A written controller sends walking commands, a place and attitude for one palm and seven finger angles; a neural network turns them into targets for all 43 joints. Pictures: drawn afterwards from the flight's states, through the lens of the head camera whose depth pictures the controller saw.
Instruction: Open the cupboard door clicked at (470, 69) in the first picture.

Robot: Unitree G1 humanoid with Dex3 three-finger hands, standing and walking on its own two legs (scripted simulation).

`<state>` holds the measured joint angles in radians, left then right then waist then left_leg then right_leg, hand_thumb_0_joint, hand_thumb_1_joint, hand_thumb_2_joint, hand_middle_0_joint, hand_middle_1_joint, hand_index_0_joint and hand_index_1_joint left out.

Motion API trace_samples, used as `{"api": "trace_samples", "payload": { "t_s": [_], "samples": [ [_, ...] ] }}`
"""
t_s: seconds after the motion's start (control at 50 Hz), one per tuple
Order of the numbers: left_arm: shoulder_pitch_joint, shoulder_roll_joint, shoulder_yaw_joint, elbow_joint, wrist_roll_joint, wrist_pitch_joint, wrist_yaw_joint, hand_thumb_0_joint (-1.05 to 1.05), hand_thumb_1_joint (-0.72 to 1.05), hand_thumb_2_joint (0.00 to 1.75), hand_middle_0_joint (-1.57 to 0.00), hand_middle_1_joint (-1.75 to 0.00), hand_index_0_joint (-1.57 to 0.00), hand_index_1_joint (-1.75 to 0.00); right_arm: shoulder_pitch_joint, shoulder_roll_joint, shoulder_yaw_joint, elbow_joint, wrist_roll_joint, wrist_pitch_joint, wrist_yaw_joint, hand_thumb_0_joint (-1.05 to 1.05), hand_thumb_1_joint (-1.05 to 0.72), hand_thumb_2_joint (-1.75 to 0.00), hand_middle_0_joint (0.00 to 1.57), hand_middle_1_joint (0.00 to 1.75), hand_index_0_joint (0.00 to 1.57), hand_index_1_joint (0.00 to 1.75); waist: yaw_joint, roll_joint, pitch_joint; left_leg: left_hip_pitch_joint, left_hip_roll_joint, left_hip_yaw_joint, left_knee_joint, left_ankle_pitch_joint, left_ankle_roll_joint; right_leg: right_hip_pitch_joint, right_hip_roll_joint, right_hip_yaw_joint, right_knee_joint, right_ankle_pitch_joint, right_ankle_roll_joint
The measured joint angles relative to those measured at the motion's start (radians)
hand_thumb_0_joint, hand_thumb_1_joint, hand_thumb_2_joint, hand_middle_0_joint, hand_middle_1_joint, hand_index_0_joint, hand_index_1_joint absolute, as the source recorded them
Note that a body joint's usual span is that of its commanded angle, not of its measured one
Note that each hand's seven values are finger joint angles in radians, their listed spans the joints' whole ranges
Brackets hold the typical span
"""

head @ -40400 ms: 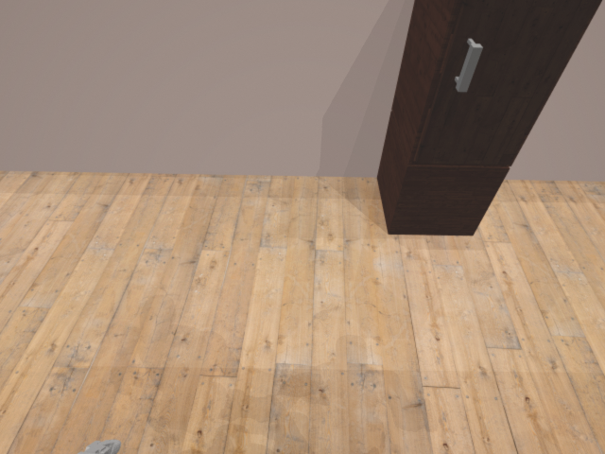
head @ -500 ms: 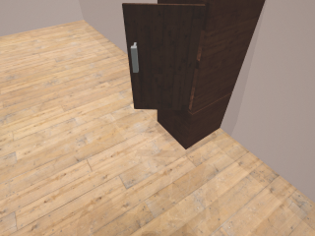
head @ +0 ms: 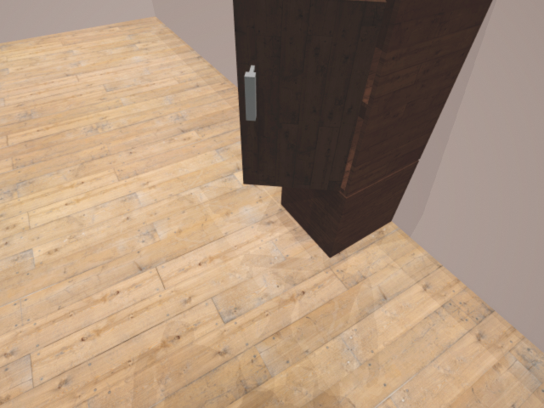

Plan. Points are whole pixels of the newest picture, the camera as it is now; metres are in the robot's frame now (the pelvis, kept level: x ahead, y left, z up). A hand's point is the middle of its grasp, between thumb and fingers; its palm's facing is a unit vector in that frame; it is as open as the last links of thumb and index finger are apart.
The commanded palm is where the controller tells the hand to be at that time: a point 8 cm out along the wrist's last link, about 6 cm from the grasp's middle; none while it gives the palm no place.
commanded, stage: look again from close up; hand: left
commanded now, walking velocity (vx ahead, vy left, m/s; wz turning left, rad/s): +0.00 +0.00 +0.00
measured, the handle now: (251, 92) +0.85 +0.13 +0.03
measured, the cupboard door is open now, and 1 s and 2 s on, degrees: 52 52 52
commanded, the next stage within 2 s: shuffle to correct the standing spot in 0.24 s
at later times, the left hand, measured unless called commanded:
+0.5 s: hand out of the picture +0.01 +0.16 -0.17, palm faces +0.04 -0.99 -0.15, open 7.4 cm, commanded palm none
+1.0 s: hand (198, 345) +0.26 +0.16 -0.17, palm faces -0.02 -0.97 -0.24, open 7.3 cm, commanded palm none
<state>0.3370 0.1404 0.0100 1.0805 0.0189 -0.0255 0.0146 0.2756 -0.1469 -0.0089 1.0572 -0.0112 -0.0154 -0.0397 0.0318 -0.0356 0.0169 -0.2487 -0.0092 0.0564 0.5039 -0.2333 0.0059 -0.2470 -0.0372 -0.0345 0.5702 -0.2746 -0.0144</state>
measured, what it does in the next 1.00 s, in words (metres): walks ahead: right foot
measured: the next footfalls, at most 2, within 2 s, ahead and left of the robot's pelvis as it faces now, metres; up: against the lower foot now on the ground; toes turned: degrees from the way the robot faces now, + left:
right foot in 0.98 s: +0.29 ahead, -0.17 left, +0.00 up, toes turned -8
left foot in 1.26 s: +0.31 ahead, +0.06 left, +0.00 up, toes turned +10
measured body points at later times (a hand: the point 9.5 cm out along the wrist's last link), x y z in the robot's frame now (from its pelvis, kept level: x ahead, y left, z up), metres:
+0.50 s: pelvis +0.03 +0.00 +0.00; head +0.03 +0.00 +0.45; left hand +0.01 +0.21 -0.16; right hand +0.01 -0.21 -0.16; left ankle +0.02 +0.12 -0.73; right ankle +0.00 -0.11 -0.73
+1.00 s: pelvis +0.16 -0.04 -0.02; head +0.20 -0.05 +0.43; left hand +0.26 +0.21 -0.15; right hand +0.04 -0.24 -0.16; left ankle +0.03 +0.11 -0.72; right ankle +0.25 -0.17 -0.74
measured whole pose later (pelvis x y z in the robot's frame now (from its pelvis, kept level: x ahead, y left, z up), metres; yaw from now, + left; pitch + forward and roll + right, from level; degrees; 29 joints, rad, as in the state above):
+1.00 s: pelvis +0.16 -0.04 -0.02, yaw +0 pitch +0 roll +1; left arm 0.14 0.23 0.06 0.98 0.02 -0.07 -0.02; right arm 0.47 -0.11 -0.02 1.15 -0.02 -0.04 -0.01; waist -0.03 0.00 0.10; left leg -0.10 0.09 0.07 0.68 -0.51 -0.02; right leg -0.43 -0.09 -0.11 0.60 -0.13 -0.03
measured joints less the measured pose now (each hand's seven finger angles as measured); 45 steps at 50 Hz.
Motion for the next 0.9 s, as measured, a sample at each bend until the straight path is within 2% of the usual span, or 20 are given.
{"api": "trace_samples", "payload": {
  "t_s": [0.06, 0.16, 0.38, 0.48, 0.58, 0.62, 0.64, 0.68, 0.72, 0.76, 0.82, 0.9],
  "samples": [
    [-0.009, -0.006, -0.012, 0.010, -0.005, -0.008, 0.002, 0.01, 0.91, 0.90, -0.20, -0.30, -0.19, -0.30, -0.002, -0.007, 0.003, 0.025, 0.002, 0.009, 0.003, 0.01, -0.95, -0.90, 0.20, 0.30, 0.20, 0.30, -0.010, 0.025, -0.010, 0.024, 0.013, -0.006, -0.025, 0.002, -0.008, 0.033, 0.015, -0.006, -0.040, -0.017, -0.001],
    [-0.030, 0.000, -0.020, 0.027, -0.008, -0.003, 0.008, 0.01, 0.92, 0.90, -0.20, -0.30, -0.19, -0.30, 0.001, -0.004, 0.013, 0.050, 0.004, -0.001, 0.005, 0.01, -0.94, -0.90, 0.20, 0.30, 0.20, 0.29, -0.023, 0.030, -0.006, 0.053, 0.025, -0.001, -0.066, 0.011, -0.011, 0.065, 0.029, -0.001, -0.095, 0.001, -0.004],
    [-0.042, 0.004, -0.021, 0.032, -0.012, -0.002, 0.011, 0.01, 0.92, 0.90, -0.20, -0.30, -0.19, -0.30, 0.020, 0.023, 0.024, 0.088, 0.005, 0.000, 0.006, 0.00, -0.92, -0.90, 0.20, 0.29, 0.20, 0.29, -0.027, 0.033, 0.012, 0.074, 0.031, -0.003, -0.091, 0.014, -0.015, 0.091, 0.036, -0.003, -0.131, 0.009, -0.007],
    [-0.011, -0.005, -0.009, 0.027, -0.005, 0.006, 0.000, 0.01, 0.91, 0.90, -0.20, -0.30, -0.19, -0.30, 0.042, 0.024, 0.014, 0.083, -0.003, 0.005, 0.016, 0.00, -0.91, -0.90, 0.20, 0.30, 0.20, 0.29, -0.025, 0.033, 0.000, 0.054, 0.039, -0.005, -0.017, -0.038, -0.009, 0.083, 0.042, -0.005, -0.084, -0.030, -0.013],
    [0.048, -0.012, 0.014, 0.019, -0.001, 0.003, -0.007, 0.01, 0.91, 0.90, -0.20, -0.30, -0.20, -0.30, 0.076, 0.019, -0.002, 0.069, -0.007, 0.005, 0.025, 0.00, -0.91, -0.90, 0.20, 0.30, 0.20, 0.29, -0.025, 0.030, -0.016, 0.012, 0.061, -0.006, 0.107, -0.128, 0.017, 0.081, 0.052, -0.022, -0.031, -0.089, -0.016],
    [0.073, -0.009, 0.020, 0.027, 0.000, 0.003, -0.010, 0.01, 0.91, 0.90, -0.20, -0.30, -0.20, -0.30, 0.083, 0.021, -0.006, 0.066, -0.007, -0.006, 0.026, 0.00, -0.91, -0.90, 0.20, 0.29, 0.20, 0.29, -0.023, 0.002, -0.019, 0.028, 0.049, 0.009, 0.111, -0.146, -0.002, 0.078, 0.036, -0.010, 0.006, -0.122, -0.013],
    [0.082, -0.008, 0.023, 0.033, -0.001, 0.006, -0.013, 0.01, 0.91, 0.90, -0.20, -0.30, -0.20, -0.30, 0.087, 0.022, -0.008, 0.060, -0.009, -0.018, 0.025, 0.00, -0.91, -0.90, 0.20, 0.29, 0.20, 0.29, -0.024, -0.011, -0.020, 0.036, 0.041, 0.022, 0.108, -0.156, -0.002, 0.059, 0.026, -0.003, 0.052, -0.137, -0.024],
    [0.080, -0.009, 0.023, 0.045, 0.003, 0.018, -0.018, 0.01, 0.91, 0.90, -0.20, -0.30, -0.19, -0.30, 0.097, 0.022, -0.010, 0.045, -0.017, -0.044, 0.015, 0.00, -0.91, -0.90, 0.20, 0.29, 0.20, 0.29, -0.036, -0.014, -0.015, 0.058, 0.038, 0.038, 0.091, -0.164, 0.010, -0.026, 0.024, -0.006, 0.259, -0.194, -0.034],
    [0.052, -0.002, 0.027, 0.045, 0.007, 0.024, -0.024, 0.01, 0.91, 0.90, -0.20, -0.30, -0.19, -0.30, 0.114, 0.030, -0.008, 0.038, -0.018, -0.060, 0.005, 0.00, -0.91, -0.90, 0.20, 0.29, 0.20, 0.29, -0.052, -0.012, -0.002, 0.089, 0.039, 0.041, 0.042, -0.149, 0.012, -0.128, 0.016, -0.019, 0.449, -0.186, -0.034],
    [0.008, 0.010, 0.033, 0.027, 0.008, 0.024, -0.032, 0.01, 0.91, 0.90, -0.20, -0.30, -0.19, -0.30, 0.135, 0.041, -0.003, 0.045, -0.018, -0.068, 0.001, 0.00, -0.91, -0.90, 0.20, 0.29, 0.20, 0.29, -0.057, -0.008, 0.014, 0.124, 0.042, 0.036, -0.021, -0.124, 0.008, -0.213, -0.002, -0.031, 0.528, -0.145, -0.027],
    [-0.063, 0.033, 0.042, -0.009, 0.012, 0.027, -0.031, 0.02, 0.93, 0.90, -0.20, -0.30, -0.19, -0.30, 0.163, 0.052, 0.003, 0.066, -0.017, -0.066, 0.002, 0.00, -0.91, -0.90, 0.20, 0.29, 0.20, 0.29, -0.054, 0.009, 0.034, 0.176, 0.054, 0.031, -0.109, -0.095, -0.005, -0.298, -0.034, -0.042, 0.478, -0.062, -0.014],
    [-0.145, 0.062, 0.053, -0.055, 0.002, 0.015, -0.043, 0.03, 0.94, 0.90, -0.20, -0.30, -0.19, -0.30, 0.176, 0.049, -0.002, 0.087, -0.019, -0.049, 0.009, 0.00, -0.91, -0.90, 0.20, 0.30, 0.20, 0.30, -0.061, 0.038, 0.070, 0.228, 0.076, 0.031, -0.154, -0.103, -0.033, -0.305, -0.057, -0.058, 0.237, 0.019, -0.011]
  ]
}}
